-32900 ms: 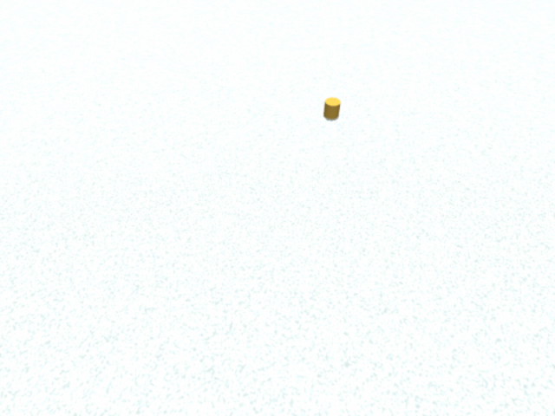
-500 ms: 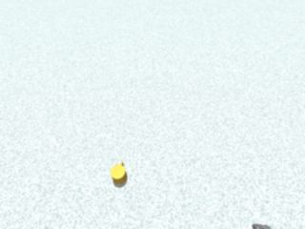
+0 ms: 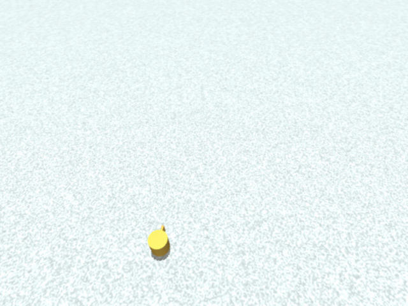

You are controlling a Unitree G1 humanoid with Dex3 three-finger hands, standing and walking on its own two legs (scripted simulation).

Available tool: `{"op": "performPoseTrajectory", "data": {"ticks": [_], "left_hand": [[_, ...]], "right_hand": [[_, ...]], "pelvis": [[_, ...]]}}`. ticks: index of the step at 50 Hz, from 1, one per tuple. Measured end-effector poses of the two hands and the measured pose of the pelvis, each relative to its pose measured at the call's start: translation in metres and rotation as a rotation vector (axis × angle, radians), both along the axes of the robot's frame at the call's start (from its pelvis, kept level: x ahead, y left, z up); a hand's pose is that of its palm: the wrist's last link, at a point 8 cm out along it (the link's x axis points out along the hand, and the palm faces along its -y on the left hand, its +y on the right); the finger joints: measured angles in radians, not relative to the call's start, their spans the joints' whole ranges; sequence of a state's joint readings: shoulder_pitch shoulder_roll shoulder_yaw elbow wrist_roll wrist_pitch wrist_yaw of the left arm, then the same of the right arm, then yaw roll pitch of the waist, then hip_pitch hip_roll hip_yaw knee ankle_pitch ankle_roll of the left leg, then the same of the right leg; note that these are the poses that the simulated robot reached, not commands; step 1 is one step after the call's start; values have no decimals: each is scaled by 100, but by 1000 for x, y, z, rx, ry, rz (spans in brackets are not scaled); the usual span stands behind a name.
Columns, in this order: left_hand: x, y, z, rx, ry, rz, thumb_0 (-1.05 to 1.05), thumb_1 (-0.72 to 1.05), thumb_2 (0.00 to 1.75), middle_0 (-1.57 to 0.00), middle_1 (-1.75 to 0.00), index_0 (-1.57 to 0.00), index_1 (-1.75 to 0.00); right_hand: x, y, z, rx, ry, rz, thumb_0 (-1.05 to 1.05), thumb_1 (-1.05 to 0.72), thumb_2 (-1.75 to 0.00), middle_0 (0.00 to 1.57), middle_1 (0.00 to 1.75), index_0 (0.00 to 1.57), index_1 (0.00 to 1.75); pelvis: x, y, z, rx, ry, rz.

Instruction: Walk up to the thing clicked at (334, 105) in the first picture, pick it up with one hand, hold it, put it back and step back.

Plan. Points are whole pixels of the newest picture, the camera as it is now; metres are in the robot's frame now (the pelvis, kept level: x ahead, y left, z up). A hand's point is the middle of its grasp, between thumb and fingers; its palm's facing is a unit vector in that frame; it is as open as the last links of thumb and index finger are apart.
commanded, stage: walk up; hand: left
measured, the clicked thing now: (160, 239) +0.55 +0.23 -0.73
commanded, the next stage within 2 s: stand in 0.88 s
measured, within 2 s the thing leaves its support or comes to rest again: neither
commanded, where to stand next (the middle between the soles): +0.12 +0.02 m, yaw -4 degrees
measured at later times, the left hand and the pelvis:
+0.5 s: hand out of the picture +0.08 +0.25 -0.15, palm faces +0.00 -0.94 -0.34, open 7.3 cm; pelvis +0.00 +0.00 +0.00, yaw +0 degrees
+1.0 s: hand out of the picture +0.09 +0.26 -0.15, palm faces +0.00 -0.94 -0.35, open 7.3 cm; pelvis +0.01 +0.00 +0.00, yaw +0 degrees
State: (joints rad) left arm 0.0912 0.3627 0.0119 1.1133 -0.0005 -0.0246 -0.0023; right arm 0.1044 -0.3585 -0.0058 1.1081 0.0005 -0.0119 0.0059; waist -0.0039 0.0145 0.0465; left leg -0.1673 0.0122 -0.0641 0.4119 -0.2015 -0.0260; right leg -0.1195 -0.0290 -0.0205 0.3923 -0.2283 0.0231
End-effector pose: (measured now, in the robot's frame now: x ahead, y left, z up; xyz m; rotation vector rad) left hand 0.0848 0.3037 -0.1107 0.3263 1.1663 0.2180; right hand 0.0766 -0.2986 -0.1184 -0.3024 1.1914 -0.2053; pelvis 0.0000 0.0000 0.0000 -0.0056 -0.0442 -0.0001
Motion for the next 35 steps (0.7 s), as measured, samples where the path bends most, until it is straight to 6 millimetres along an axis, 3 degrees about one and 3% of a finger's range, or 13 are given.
{"op": "performPoseTrajectory", "data": {"ticks": [10,25,35], "left_hand": [[6,-4,3,-5,-11,3,1,91,90,-20,-30,-21,-30],[-13,-7,-5,-22,56,21,1,91,90,-20,-30,-21,-30],[-12,-5,-5,-17,56,27,1,91,90,-20,-30,-21,-30]], "right_hand": [[16,2,2,10,-30,14,0,-91,-90,20,29,20,30],[-3,1,0,3,43,4,0,-91,-90,20,29,20,30],[-3,3,-1,5,47,1,0,-91,-90,20,29,20,30]], "pelvis": [[1,-1,2,2,-4,5],[2,-1,3,2,3,7],[5,0,3,1,4,10]]}}
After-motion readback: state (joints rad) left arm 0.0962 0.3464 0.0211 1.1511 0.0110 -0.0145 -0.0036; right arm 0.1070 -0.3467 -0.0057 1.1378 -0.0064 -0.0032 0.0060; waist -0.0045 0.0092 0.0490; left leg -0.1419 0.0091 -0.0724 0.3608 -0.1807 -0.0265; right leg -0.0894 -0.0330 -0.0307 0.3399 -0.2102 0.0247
